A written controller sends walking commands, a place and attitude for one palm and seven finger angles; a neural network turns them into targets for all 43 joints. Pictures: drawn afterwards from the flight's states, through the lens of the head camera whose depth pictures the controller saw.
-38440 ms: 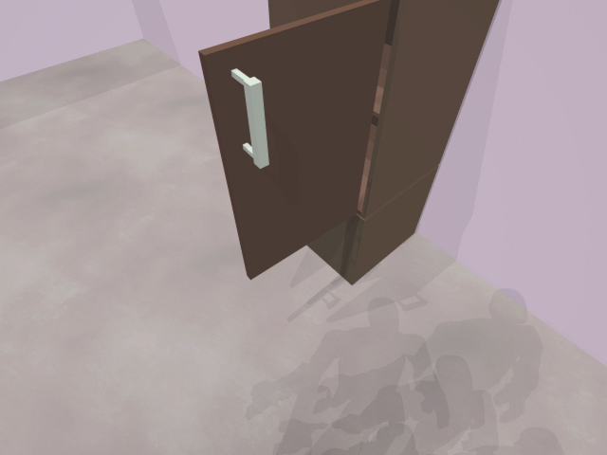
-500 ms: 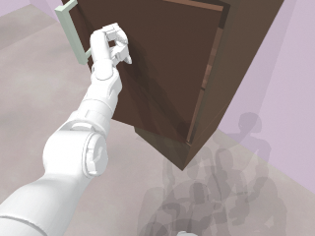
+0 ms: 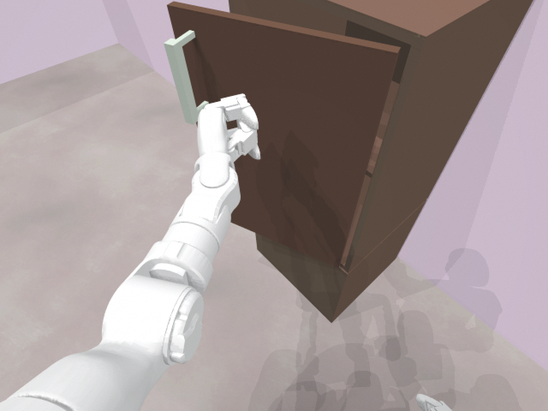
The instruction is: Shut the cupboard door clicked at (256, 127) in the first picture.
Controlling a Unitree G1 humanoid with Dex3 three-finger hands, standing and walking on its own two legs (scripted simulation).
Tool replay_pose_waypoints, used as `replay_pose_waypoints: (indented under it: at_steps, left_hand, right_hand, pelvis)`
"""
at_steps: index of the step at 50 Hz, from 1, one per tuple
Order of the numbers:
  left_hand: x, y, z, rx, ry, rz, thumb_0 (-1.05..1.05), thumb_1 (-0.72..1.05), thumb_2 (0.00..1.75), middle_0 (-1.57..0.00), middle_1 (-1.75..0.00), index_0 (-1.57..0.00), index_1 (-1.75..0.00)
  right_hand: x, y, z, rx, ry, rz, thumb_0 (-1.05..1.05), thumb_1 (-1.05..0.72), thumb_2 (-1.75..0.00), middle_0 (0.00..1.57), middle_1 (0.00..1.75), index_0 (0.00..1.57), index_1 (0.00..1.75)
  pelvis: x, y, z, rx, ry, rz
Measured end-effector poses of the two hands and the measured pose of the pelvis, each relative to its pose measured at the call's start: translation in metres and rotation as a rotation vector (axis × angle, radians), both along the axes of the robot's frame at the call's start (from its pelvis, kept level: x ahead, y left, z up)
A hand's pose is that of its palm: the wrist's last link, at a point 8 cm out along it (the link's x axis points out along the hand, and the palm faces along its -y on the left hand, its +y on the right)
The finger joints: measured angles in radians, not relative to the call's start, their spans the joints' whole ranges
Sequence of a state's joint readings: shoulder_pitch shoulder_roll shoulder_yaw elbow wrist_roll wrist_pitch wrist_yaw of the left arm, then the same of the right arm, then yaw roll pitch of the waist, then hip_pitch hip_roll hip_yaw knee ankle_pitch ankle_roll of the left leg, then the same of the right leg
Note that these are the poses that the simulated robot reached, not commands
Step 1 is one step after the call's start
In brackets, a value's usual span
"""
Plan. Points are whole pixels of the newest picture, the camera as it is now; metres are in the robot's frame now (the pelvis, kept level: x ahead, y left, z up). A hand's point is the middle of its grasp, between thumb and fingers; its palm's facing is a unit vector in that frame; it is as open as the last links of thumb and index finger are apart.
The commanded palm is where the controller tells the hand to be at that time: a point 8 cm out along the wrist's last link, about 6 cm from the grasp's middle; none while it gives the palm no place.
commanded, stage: draw the hand back to the body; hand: left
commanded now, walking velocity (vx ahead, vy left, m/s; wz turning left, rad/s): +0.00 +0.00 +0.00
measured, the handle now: (190, 79) +0.65 +0.13 +0.15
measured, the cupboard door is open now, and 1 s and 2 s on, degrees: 21 21 21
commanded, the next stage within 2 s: step back with the hand held close in 1.68 s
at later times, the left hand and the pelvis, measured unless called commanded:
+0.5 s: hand (182, 174) +0.39 +0.10 +0.16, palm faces +0.07 -1.00 +0.01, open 3.1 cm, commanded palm +0.35 +0.15 +0.17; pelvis +0.00 +0.01 +0.01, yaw -2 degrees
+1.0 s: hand (59, 262) +0.27 +0.22 +0.17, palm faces +0.26 -0.93 -0.27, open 3.9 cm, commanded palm +0.22 +0.27 +0.18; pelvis +0.01 +0.03 +0.02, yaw +1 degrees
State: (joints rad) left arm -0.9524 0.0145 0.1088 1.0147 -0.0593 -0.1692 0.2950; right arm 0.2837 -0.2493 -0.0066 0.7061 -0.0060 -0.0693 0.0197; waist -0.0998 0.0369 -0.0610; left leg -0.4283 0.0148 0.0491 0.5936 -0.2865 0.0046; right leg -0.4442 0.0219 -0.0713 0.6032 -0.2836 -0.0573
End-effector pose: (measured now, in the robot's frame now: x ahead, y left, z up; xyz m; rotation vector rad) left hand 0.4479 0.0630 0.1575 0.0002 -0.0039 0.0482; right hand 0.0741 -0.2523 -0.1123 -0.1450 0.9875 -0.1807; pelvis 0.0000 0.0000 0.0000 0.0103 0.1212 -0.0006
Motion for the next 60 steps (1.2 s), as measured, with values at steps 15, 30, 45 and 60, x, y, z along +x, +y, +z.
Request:
replay_pose_waypoints:
  at_steps: [15,30,45,60]
  left_hand:
    - [-0.012,0.042,-0.003,-0.012,-0.045,0.029,0.02,0.9,0.9,-1.3,-1.5,-1.29,-1.5]
    - [-0.104,0.111,0.008,-0.002,-0.055,0.017,0.02,0.91,0.9,-1.28,-1.49,-1.28,-1.48]
    - [-0.197,0.178,0.012,0.25,-0.151,0.125,0.02,0.9,0.9,-0.98,-1.16,-0.98,-1.15]
    - [-0.254,0.244,0.024,0.406,-0.122,0.329,0.02,0.9,0.9,-0.58,-0.71,-0.58,-0.71]
  right_hand:
    - [-0.048,0.016,-0.008,0.046,0.083,-0.064,0.01,-0.9,-0.9,0.2,0.3,0.2,0.29]
    - [0.073,0.026,0.038,-0.012,-0.235,0.04,0.01,-0.9,-0.9,0.2,0.3,0.2,0.29]
    - [0.138,0.082,0.065,0.045,-0.341,0.215,0.01,-0.9,-0.9,0.2,0.3,0.2,0.29]
    - [0.101,0.067,0.034,0.023,-0.192,0.134,0.01,-0.9,-0.9,0.2,0.3,0.2,0.3]
  pelvis:
    - [-0.001,0.007,0.003,0.004,-0.01,-0.04]
    - [0.002,0.015,0.011,-0.012,-0.148,-0.013]
    - [0.01,0.022,0.018,-0.014,-0.198,0.012]
    - [0.02,0.029,0.017,-0.019,-0.193,0.005]
